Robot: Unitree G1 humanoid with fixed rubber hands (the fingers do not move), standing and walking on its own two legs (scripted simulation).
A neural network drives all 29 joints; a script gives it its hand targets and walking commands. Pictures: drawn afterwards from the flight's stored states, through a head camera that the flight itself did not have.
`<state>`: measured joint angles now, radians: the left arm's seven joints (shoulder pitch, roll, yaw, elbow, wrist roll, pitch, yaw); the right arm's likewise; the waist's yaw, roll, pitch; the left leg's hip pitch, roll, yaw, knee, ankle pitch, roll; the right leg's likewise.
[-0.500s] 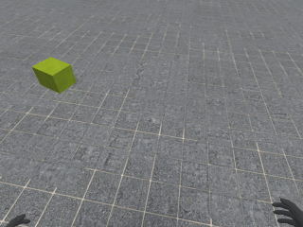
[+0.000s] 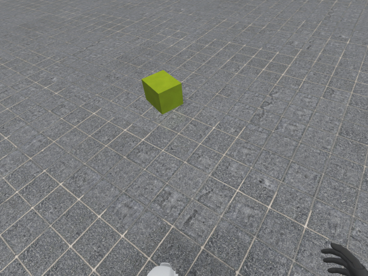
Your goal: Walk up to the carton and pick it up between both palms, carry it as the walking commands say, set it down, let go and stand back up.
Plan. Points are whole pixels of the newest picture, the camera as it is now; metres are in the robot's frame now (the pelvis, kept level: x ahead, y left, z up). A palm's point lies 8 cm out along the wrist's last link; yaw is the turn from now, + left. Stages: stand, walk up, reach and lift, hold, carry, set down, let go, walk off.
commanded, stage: walk up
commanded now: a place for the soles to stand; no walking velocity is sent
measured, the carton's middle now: (162, 91) +1.64 +0.46 -0.67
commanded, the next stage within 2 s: none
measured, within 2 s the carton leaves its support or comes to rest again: neither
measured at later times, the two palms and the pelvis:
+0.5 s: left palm (75, 182) +0.36 +0.39 -0.08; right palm (324, 195) +0.38 -0.30 -0.08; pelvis +0.28 +0.04 -0.01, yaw +9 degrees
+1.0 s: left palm (65, 169) +0.41 +0.45 -0.09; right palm (248, 92) +0.80 -0.13 -0.06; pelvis +0.52 +0.11 -0.02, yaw +17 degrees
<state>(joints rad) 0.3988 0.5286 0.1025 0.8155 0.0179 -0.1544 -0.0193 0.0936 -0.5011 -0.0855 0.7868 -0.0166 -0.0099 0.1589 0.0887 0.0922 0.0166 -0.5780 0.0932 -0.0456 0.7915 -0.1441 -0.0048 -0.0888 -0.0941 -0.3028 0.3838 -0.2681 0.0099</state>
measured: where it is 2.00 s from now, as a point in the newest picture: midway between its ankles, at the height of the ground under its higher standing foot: (173, 165)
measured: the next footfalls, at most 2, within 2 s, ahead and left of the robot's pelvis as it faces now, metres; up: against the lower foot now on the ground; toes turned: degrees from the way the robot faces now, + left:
left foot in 0.16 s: +0.24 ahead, +0.16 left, +0.00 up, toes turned +8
right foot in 0.54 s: +0.50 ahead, -0.05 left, +0.00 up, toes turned +4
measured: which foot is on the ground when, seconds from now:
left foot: up 0.00-0.14, down 0.16-0.54, up 0.56-0.98, down 1.00-1.00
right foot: down 0.00-0.18, up 0.20-0.52, down 0.54-1.00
